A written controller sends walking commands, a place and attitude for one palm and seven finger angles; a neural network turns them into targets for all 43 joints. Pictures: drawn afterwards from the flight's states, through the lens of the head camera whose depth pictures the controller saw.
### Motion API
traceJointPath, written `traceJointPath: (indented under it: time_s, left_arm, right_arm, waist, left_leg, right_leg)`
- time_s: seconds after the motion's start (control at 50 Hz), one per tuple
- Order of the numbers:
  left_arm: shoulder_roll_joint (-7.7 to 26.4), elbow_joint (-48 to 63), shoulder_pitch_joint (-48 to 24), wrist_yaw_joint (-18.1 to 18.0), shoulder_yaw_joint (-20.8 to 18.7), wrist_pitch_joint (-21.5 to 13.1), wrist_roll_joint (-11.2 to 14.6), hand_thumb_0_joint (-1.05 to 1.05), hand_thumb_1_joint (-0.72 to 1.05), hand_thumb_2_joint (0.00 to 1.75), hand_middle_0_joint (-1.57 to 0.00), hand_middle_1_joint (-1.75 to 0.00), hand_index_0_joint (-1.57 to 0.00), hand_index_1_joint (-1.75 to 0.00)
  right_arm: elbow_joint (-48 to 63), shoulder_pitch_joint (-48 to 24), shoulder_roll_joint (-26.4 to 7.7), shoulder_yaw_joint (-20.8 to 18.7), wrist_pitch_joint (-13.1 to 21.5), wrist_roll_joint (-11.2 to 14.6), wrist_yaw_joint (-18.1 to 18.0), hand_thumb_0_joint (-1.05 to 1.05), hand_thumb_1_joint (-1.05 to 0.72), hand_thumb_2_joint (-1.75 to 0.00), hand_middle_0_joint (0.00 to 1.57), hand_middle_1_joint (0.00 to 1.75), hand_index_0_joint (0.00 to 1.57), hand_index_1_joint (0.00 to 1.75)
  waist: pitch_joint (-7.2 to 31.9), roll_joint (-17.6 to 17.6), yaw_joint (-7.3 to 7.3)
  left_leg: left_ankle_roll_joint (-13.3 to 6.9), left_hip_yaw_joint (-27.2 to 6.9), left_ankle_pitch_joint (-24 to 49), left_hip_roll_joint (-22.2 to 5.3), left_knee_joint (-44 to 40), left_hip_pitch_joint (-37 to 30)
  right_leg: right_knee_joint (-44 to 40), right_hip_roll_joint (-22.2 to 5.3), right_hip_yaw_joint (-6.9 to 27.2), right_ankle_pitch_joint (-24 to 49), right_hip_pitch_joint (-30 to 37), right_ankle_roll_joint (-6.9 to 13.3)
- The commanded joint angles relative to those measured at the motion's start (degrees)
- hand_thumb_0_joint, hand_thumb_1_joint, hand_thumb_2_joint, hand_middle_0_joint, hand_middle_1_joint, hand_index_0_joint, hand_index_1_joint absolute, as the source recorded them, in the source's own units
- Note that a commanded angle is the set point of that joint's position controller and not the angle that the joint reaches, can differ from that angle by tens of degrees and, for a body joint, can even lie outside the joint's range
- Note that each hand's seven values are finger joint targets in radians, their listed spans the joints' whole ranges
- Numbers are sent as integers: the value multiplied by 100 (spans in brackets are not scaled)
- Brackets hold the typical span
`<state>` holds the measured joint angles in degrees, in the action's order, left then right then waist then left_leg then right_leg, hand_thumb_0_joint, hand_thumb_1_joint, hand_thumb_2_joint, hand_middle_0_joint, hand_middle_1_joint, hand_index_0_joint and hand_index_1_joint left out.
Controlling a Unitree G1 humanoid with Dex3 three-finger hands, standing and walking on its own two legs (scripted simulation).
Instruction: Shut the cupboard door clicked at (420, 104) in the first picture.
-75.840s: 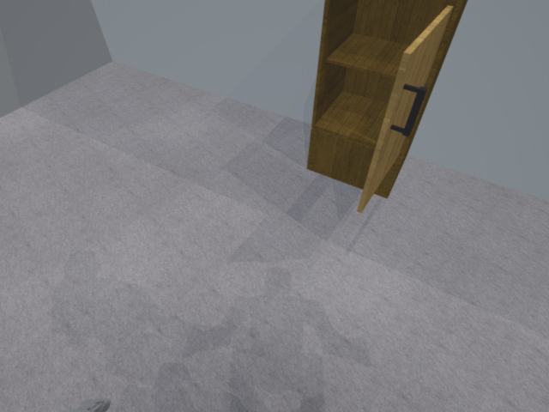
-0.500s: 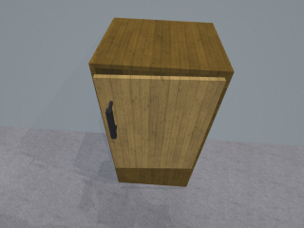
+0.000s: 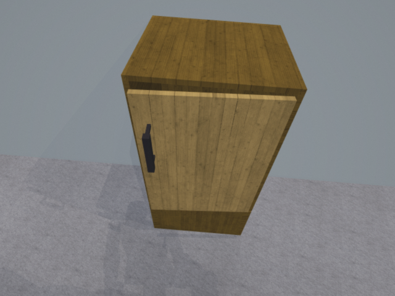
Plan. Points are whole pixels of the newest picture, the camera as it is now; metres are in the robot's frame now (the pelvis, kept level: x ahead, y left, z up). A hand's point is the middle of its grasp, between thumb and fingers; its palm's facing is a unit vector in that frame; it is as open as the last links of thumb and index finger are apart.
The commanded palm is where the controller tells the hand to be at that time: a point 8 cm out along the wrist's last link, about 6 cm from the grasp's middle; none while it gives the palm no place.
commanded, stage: look again from close up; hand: left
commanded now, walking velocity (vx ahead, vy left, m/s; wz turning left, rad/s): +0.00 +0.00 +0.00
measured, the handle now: (150, 149) +0.50 +0.17 -0.04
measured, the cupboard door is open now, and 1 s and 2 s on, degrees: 3 3 3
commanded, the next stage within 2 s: raise the hand and make a fist in 0.60 s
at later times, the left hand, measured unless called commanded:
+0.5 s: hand out of the picture +0.01 +0.16 -0.18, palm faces +0.03 -0.98 -0.17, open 7.4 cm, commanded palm none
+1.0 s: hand (127, 253) +0.20 +0.16 -0.02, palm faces +0.07 -1.00 +0.01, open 6.7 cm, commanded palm +0.13 +0.21 -0.06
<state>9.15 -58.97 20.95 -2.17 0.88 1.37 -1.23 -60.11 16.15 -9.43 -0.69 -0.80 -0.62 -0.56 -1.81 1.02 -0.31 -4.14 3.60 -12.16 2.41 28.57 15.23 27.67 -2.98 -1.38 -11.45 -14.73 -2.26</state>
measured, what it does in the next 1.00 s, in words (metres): lowers itself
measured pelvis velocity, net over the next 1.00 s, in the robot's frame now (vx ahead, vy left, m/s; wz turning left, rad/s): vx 0.00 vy -0.03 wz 0.03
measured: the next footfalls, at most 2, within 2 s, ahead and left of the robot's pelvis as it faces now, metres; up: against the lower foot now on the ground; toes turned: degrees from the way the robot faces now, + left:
none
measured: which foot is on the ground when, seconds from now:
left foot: down 0.00-1.00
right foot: down 0.00-1.00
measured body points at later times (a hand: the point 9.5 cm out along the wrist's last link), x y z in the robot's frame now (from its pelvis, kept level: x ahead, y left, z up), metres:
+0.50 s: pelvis +0.01 -0.01 +0.00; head +0.02 +0.00 +0.45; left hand +0.01 +0.21 -0.16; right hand +0.02 -0.23 -0.15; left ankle +0.04 +0.07 -0.74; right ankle +0.04 -0.15 -0.74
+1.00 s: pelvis +0.00 -0.03 -0.07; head +0.02 -0.01 +0.38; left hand +0.19 +0.21 -0.02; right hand +0.19 -0.29 -0.11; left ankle +0.04 +0.07 -0.74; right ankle +0.04 -0.15 -0.74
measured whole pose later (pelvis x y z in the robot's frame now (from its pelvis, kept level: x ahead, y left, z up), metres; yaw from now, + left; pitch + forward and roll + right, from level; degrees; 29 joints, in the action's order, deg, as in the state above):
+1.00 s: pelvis +0.00 -0.03 -0.07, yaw +2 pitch +10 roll +0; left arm 9.9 -9.9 21.8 12.8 -7.5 -33.9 14.3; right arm -35.0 12.9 -14.9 -3.8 18.9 0.1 1.0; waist 8.5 2.1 1.5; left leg -2.2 2.0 -24.7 1.5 58.5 43.9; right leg 59.2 -1.5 -1.1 -25.8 -43.4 0.0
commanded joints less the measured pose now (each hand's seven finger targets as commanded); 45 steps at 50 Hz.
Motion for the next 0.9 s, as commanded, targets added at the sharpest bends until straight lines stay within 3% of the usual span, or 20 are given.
traceJointPath:
  time_s: [0.0,0.4,0.54,0.66,0.68,0.7,0.72,0.74,0.76,0.78,0.8,0.82,0.84,0.88]
  left_arm:
    - [519,192,283,-44,-120,-178,-10,0,90,90,-20,-30,-20,-30]
    - [430,-27,175,-71,-133,-203,4,0,90,90,-20,-30,-20,-30]
    - [439,-28,110,-78,-151,-214,7,0,90,90,-20,-30,-20,-30]
    - [405,-79,91,-78,-143,-209,17,0,90,90,-20,-30,-20,-30]
    - [600,-303,202,-248,-108,-249,-46,0,90,90,-20,-30,-20,-30]
    - [3728,9553,-4948,-224,-2293,-1670,687,0,90,90,-20,-30,-20,-30]
    - [1071,8039,-1053,-247,-204,-1285,818,0,90,90,-22,-32,-22,-32]
    - [-7,7144,411,-396,139,-477,1047,0,90,90,-24,-34,-24,-34]
    - [-399,5962,261,-448,472,-296,983,0,90,90,-25,-36,-25,-36]
    - [-127,6160,-302,-435,177,-635,1031,0,90,90,-27,-38,-27,-38]
    - [77,5524,-62,-346,-136,-1003,964,0,90,90,-29,-40,-29,-40]
    - [18,4991,445,-172,-325,-1457,1009,0,90,90,-31,-42,-31,-42]
    - [-33,4684,1107,155,-487,-1941,1107,0,90,90,-33,-44,-33,-44]
    - [46,4702,1831,915,-875,-3043,1474,0,90,90,-36,-48,-36,-48]
  right_arm:
    - [191,135,-624,-123,125,20,-36,0,-90,-90,20,30,20,30]
    - [-142,167,-479,-77,150,30,-52,0,-90,-90,20,30,20,30]
    - [-209,212,-448,-72,169,39,-58,0,-90,-90,20,30,20,30]
    - [-275,211,-435,-56,172,37,-70,0,-90,-90,20,30,20,30]
    - [171,-148,-652,-11,249,60,-51,0,-90,-90,20,30,20,30]
    - [2199,112,-1963,-287,1252,46,-583,0,-90,-90,20,30,20,30]
    - [2181,-366,-980,85,1725,338,-585,0,-90,-90,20,30,20,30]
    - [2065,-559,-987,88,1996,322,-537,0,-90,-90,20,30,20,30]
    - [1826,-530,-918,132,2133,433,-448,0,-90,-90,20,30,20,30]
    - [2125,-455,-1151,-40,2240,348,-367,0,-90,-90,20,30,20,30]
    - [2222,-419,-1223,-133,2316,239,-290,0,-90,-90,20,30,20,30]
    - [2353,-450,-1217,-227,2336,159,-183,0,-90,-90,20,30,20,30]
    - [2620,-529,-1169,-316,2376,160,-64,0,-90,-90,20,30,20,30]
    - [2984,-665,-1076,-435,2371,66,106,0,-90,-90,20,30,20,30]
  waist:
    - [-177,-151,42]
    - [-297,-79,26]
    - [-129,-6,19]
    - [-168,-149,21]
    - [-318,-244,-69]
    - [2075,-437,1006]
    - [2916,-1843,87]
    - [1825,-1613,72]
    - [60,-649,363]
    - [-566,-335,486]
    - [-629,232,491]
    - [-478,783,363]
    - [-85,739,19]
    - [705,1119,-334]
  left_leg:
    - [118,-972,-1072,-791,-1038,327]
    - [181,-903,-594,-773,-1081,196]
    - [179,-849,-135,-782,-996,19]
    - [191,-851,-36,-799,-1047,-63]
    - [346,-563,382,-838,-221,159]
    - [213,-612,752,-544,-544,-1440]
    - [488,-582,657,-515,-680,-1806]
    - [771,-867,94,-628,-891,-922]
    - [571,-955,-1123,-454,-839,368]
    - [462,-1034,-1585,-318,-477,842]
    - [452,-1043,-1742,-223,-46,1231]
    - [501,-1036,-1854,-197,404,1670]
    - [555,-844,-1587,-104,824,1879]
    - [605,-582,-1194,-44,1736,2506]
  right_leg:
    - [-490,-276,363,-388,-20,269]
    - [-608,-333,354,-120,129,261]
    - [-604,-357,334,120,275,266]
    - [-622,-347,313,181,285,253]
    - [-498,-389,244,266,228,329]
    - [140,225,-54,642,342,349]
    - [315,497,-444,-142,-31,454]
    - [742,521,-608,-617,-155,407]
    - [652,426,-581,-767,-880,352]
    - [363,342,-533,-941,-1138,326]
    - [430,305,-531,-1372,-1610,322]
    - [800,332,-600,-1783,-2094,329]
    - [1161,331,-573,-1808,-2185,396]
    - [1869,327,-432,-1972,-2509,453]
